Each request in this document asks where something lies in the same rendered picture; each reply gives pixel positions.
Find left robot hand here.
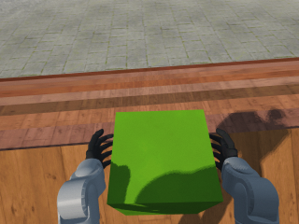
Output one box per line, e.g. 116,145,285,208
85,129,114,169

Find right robot forearm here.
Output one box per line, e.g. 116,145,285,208
221,157,279,224

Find left robot forearm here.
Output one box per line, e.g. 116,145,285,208
57,158,107,224

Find carton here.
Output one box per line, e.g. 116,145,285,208
107,109,223,216

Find right robot hand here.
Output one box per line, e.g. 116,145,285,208
209,128,238,171

